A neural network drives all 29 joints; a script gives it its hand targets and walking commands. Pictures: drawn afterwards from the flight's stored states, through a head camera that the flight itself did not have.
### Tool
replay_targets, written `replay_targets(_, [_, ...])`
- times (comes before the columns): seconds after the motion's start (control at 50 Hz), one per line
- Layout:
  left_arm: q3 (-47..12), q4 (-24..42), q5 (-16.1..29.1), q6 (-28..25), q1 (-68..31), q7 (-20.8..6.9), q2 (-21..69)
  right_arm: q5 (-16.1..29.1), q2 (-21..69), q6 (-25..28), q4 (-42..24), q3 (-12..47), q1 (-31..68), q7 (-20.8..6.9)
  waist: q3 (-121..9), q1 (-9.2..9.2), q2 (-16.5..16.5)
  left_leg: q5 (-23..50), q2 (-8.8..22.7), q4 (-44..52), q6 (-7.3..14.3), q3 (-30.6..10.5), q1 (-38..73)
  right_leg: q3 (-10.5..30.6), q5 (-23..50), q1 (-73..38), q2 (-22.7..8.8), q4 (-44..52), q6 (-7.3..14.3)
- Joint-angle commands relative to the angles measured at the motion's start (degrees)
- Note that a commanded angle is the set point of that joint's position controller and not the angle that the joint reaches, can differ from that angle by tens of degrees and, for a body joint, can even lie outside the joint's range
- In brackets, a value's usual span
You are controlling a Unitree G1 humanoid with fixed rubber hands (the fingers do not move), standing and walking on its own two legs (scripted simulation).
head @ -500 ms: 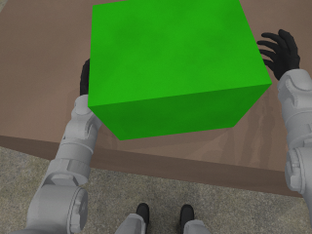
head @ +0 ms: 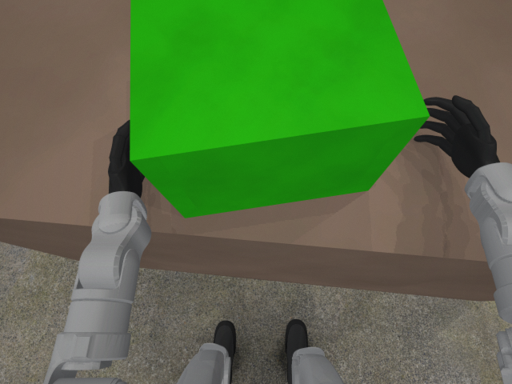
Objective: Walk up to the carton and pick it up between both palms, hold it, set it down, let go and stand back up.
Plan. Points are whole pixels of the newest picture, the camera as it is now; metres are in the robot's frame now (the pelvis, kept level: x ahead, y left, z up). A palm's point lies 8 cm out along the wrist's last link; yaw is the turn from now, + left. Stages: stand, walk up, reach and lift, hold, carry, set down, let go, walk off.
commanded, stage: set down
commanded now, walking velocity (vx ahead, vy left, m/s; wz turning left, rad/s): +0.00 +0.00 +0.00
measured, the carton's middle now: (264, 102) +0.50 +0.03 +0.06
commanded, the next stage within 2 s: none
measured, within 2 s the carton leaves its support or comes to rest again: neither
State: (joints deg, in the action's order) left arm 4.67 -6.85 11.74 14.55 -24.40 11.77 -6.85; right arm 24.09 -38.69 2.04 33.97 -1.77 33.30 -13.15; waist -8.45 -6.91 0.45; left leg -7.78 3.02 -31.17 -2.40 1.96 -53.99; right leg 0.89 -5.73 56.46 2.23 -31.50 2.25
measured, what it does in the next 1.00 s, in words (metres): stands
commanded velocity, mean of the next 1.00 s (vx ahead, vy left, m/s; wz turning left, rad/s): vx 0.00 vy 0.00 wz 0.00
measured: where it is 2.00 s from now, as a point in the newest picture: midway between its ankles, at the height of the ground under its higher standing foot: (260, 366)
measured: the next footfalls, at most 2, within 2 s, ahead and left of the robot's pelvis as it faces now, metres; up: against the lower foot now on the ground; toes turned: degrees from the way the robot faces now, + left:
none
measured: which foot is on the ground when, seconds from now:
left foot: down 0.00-1.00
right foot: down 0.00-1.00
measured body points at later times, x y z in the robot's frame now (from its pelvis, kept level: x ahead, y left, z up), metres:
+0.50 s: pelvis +0.02 +0.01 +0.02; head +0.10 +0.02 +0.46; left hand +0.39 +0.21 +0.07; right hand +0.44 -0.26 +0.09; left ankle +0.04 +0.15 -0.71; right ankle +0.06 -0.09 -0.71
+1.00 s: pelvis +0.03 +0.01 +0.03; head +0.09 +0.02 +0.48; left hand +0.33 +0.20 +0.07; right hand +0.36 -0.28 +0.08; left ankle +0.04 +0.15 -0.71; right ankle +0.06 -0.09 -0.71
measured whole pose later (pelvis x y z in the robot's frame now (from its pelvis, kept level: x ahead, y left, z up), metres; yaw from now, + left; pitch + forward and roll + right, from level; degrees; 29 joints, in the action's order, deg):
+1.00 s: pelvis +0.03 +0.01 +0.03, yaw +1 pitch +9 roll -1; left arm -0.6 0.3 5.4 14.0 -3.2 11.5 -4.4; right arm 29.7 -36.4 5.6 30.5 -2.2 8.2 -17.8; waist -1.5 -2.5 -0.6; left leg -10.7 2.8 -25.3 -2.9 -1.2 -23.0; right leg 0.5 -8.1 23.4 3.1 -23.0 2.0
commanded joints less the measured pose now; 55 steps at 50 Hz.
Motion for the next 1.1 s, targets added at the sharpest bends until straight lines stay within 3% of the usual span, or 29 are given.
replay_targets(0.0, [4.12, 11.18, -1.66, -2.76, -16.66, 0.90, -9.17, 0.76, -17.34, 2.22, -10.53, -6.25, 20.41, -0.31, -56.12, 0.34, -13.44, 3.60, -3.41, 1.14, 1.96, -0.70, 15.06, 6.10, 8.99, -49.80, -0.65, -0.11, -3.24])
replay_targets(0.06, [1.29, 8.44, -1.52, -1.41, -10.41, 0.33, -7.30, 2.75, -18.29, 1.21, -8.92, -6.35, 14.06, -0.47, -49.55, 2.27, -12.20, 5.33, -3.37, 1.05, 1.08, -1.03, 17.79, 5.87, 10.94, -51.08, -0.50, 0.48, -2.28])
replay_targets(0.08, [4.33, 12.76, -2.52, -0.20, -8.69, 0.37, -8.19, 3.59, -19.22, 1.34, -13.22, -4.53, 12.01, -0.32, -51.35, 0.58, -14.61, 9.33, -3.28, 1.43, 1.31, -0.59, 20.02, 5.69, 14.15, -54.34, -0.19, 1.20, -2.60])
replay_targets(0.1, [2.67, 12.65, -2.05, 0.87, -7.56, -0.10, -6.91, 3.16, -20.68, 0.60, -10.87, -5.89, 10.21, -0.70, -48.50, 3.04, -14.68, 9.62, -2.82, 1.81, 1.52, -1.62, 21.24, 4.11, 14.92, -53.52, 0.55, 1.69, -2.87])
replay_targets(0.12, [2.50, 2.62, -1.58, 0.96, -18.96, -1.43, -8.01, 1.79, -17.74, -1.31, -4.36, -5.66, 18.04, -0.72, -43.82, 2.94, -15.15, 3.80, -3.48, 1.57, 1.98, -1.19, 18.58, 4.53, 8.52, -51.12, -0.35, 1.63, -2.52])
replay_targets(0.2, [0.70, 2.14, -0.46, -0.93, -22.09, -0.08, -7.60, 1.50, -14.28, -1.89, -7.00, -7.38, 18.81, -2.35, -37.72, 2.47, -13.27, -5.16, -3.22, 2.38, 2.98, -2.68, 16.95, 8.32, -8.11, -48.05, -2.70, 4.48, -2.09])
replay_targets(0.24, [-0.97, -1.84, -0.25, -1.71, -20.13, 0.02, -6.86, 1.92, -12.62, -2.29, -1.03, -5.75, 15.56, -3.30, -35.14, 2.54, -12.84, -4.56, -3.45, 2.99, 3.18, -2.68, 18.26, 7.19, -4.28, -49.02, -2.14, 3.81, -2.25])
replay_targets(0.26, [0.53, 6.38, -2.37, -1.53, -15.12, 0.84, -6.80, 3.11, -14.65, -1.18, -4.31, -5.20, 9.99, -3.74, -36.40, 0.96, -9.21, 1.26, -2.90, 3.33, 1.82, -2.67, 23.30, 6.28, 1.91, -50.24, -1.56, 3.87, -1.91])
replay_targets(0.28, [0.22, -3.08, -2.35, -1.25, -24.45, -0.02, -7.53, 2.06, -13.36, -1.62, -0.36, -5.34, 18.60, -3.22, -35.47, 1.86, -10.23, 0.13, -3.26, 1.44, 2.33, -2.59, 19.46, 5.56, 3.66, -49.03, -1.38, 1.83, -1.86])
replay_targets(0.34, [-2.79, -5.98, -2.19, -2.68, -22.39, 0.47, -6.00, 2.23, -11.98, -0.80, 2.02, -4.60, 16.56, -4.35, -30.58, 2.11, -9.87, -2.94, -3.19, 2.71, 2.15, -3.09, 17.90, 6.57, -0.22, -49.41, -2.01, 3.27, -1.45])
replay_targets(0.4, [-0.66, -1.98, -4.63, -1.57, -19.08, 0.70, -7.26, 3.83, -14.68, -0.13, 2.43, -3.72, 13.52, -4.36, -31.70, 1.25, -6.61, 4.02, -3.00, 2.27, 1.20, -2.88, 23.84, 5.79, 8.86, -51.48, -1.90, 2.91, -1.24])
replay_targets(0.44, [-3.08, -4.04, -5.80, -1.57, -14.55, 0.32, -4.20, 3.13, -14.29, 0.94, 6.08, -4.21, 9.05, -5.01, -28.91, 2.77, -4.64, 7.85, -1.97, 2.65, 0.44, -3.94, 31.72, 2.72, 10.92, -47.27, -0.04, 3.73, -0.15])
replay_targets(0.46, [-3.59, 3.52, -5.10, -0.79, -11.60, 0.42, -3.62, 4.82, -18.15, 1.56, 3.48, -5.29, 6.79, -5.20, -31.51, 3.63, -3.85, 13.87, -1.78, 1.76, -0.37, -4.42, 35.96, 1.91, 15.89, -47.11, 0.35, 4.01, -0.02])
replay_targets(0.48, [-4.07, -2.29, -5.23, -0.57, -13.33, -0.08, -3.34, 3.43, -16.34, 2.57, 5.33, -5.98, 9.35, -4.90, -28.06, 4.26, -4.18, 15.12, -1.80, 1.55, -0.68, -4.94, 35.92, 1.84, 13.98, -45.53, -0.03, 4.97, 0.36])
replay_targets(0.5, [-4.84, 14.89, -6.81, 0.39, 4.58, 0.75, 0.01, 5.53, -20.52, 4.09, -0.03, -5.33, -7.23, -5.50, -30.89, 4.56, -1.91, 26.31, -0.56, 2.35, -2.16, -6.49, 46.76, -0.01, 25.06, -47.77, 1.45, 5.65, 0.71])
replay_targets(0.52, [-5.89, 11.66, -5.23, 0.50, -10.80, 0.50, -1.36, 5.63, -19.59, 3.92, 2.41, -6.87, 7.82, -5.68, -28.69, 3.74, 0.50, 25.67, -0.78, 0.29, -2.15, -6.53, 46.84, -0.09, 15.55, -38.23, 1.41, 5.59, 1.02])
replay_targets(0.58, [-5.89, 12.32, -5.05, 0.44, -3.13, 1.42, -1.48, 3.36, -18.23, 4.91, -3.49, -9.86, -0.45, -6.44, -28.73, 4.86, -3.70, 16.89, -1.25, 3.02, -1.45, -6.39, 43.83, -0.11, 14.24, -42.56, 0.93, 8.56, 1.86])
replay_targets(0.6, [-7.10, 5.02, -4.31, -0.11, -11.07, 1.27, -1.30, 2.47, -17.13, 4.24, 0.93, -10.56, 6.53, -6.48, -26.06, 6.21, -5.23, 10.09, -2.15, 3.36, -1.27, -5.57, 35.75, 1.54, 12.07, -44.06, -0.21, 7.60, 1.70])
replay_targets(0.64, [-6.81, 16.42, -5.79, -2.14, 4.58, 2.14, 0.29, 6.16, -18.09, 6.48, -6.08, -8.23, -7.52, -6.94, -28.47, 4.98, -6.46, 15.01, -1.97, 4.36, -1.23, -5.69, 40.78, 1.21, 19.92, -49.43, 0.44, 7.38, 0.59])
replay_targets(0.68, [-6.60, 10.80, -4.25, -3.35, 0.19, 1.00, -0.72, 4.75, -16.29, 5.88, -6.80, -7.78, -1.89, -5.89, -25.85, 5.08, -9.76, 9.21, -2.89, 4.57, 0.49, -4.25, 32.73, 3.17, 19.83, -52.48, -0.67, 6.96, -0.15])
replay_targets(0.72, [-6.34, 11.15, -3.92, -4.78, -0.59, 0.85, -1.05, 4.18, -15.12, 6.18, -5.72, -7.71, -3.07, -5.64, -24.74, 5.88, -9.08, 6.76, -2.91, 5.64, 0.91, -4.09, 31.05, 3.96, 18.50, -53.48, -1.43, 6.53, -0.42])
replay_targets(0.74, [-6.21, 21.28, -4.69, -4.96, 12.29, 1.25, 0.04, 6.29, -15.98, 6.95, -8.26, -6.61, -16.27, -5.68, -25.92, 6.04, -7.81, 12.66, -2.36, 6.01, 0.18, -4.36, 36.75, 3.48, 23.48, -55.33, -0.70, 6.60, -0.52])
replay_targets(0.78, [-4.16, 10.34, -5.06, -3.96, -0.65, 0.31, -3.34, 4.07, -15.56, 5.47, -5.88, -7.63, -2.71, -5.10, -24.19, 5.81, -8.27, 7.30, -3.21, 5.78, 0.70, -3.40, 29.80, 4.36, 18.40, -53.15, -1.70, 6.38, 0.03])
replay_targets(0.92, [-3.00, 20.72, -6.56, -2.76, 14.80, 0.12, -1.16, 6.89, -16.31, 6.36, -14.66, -6.88, -14.58, -4.25, -24.52, 3.42, -9.17, 14.23, -3.16, 6.96, 0.13, -2.92, 36.44, 4.12, 27.53, -59.39, -1.07, 8.24, 0.27])
replay_targets(0.96, [-2.84, 19.31, -7.75, -1.73, 21.53, -0.58, 0.05, 6.58, -17.43, 6.41, -11.89, -6.91, -21.17, -4.18, -19.76, 5.03, -9.62, 14.32, -3.15, 8.75, -0.06, -3.24, 39.42, 3.14, 27.52, -59.62, -0.98, 9.88, -0.05])
replay_targets(1.0, [-3.67, 13.11, -6.12, -2.09, 7.29, -1.13, -2.76, 4.39, -14.52, 4.93, -10.23, -8.50, -10.37, -3.88, -16.94, 6.06, -8.67, 2.32, -3.82, 8.34, 1.33, -2.12, 31.58, 5.08, 15.82, -57.12, -2.27, 9.77, 0.15])
replay_targets(1.04, [-3.03, 17.80, -6.84, -3.96, 21.49, -0.11, -1.93, 6.08, -12.65, 5.79, -15.60, -6.49, -22.56, -4.35, -16.45, 4.05, -11.90, 2.27, -3.67, 9.65, 1.37, -3.35, 34.17, 7.82, 12.46, -60.37, -3.62, 12.09, -0.61])
replay_targets(1.06, [-4.46, 15.11, -5.45, -3.76, 10.09, -0.33, -2.19, 4.82, -12.67, 4.81, -13.04, -9.01, -12.58, -4.08, -15.00, 4.96, -10.04, -1.22, -3.65, 9.34, 1.72, -2.36, 30.17, 6.56, 10.79, -56.52, -2.89, 10.10, -0.26])
replay_targets(1.08, [-4.67, 17.81, -5.41, -5.24, 18.74, 0.34, -1.00, 6.50, -12.84, 5.81, -15.72, -7.79, -19.80, -4.59, -14.86, 4.22, -10.59, 1.56, -3.16, 9.77, 1.45, -2.90, 33.63, 5.71, 11.91, -56.87, -2.23, 10.49, -0.36])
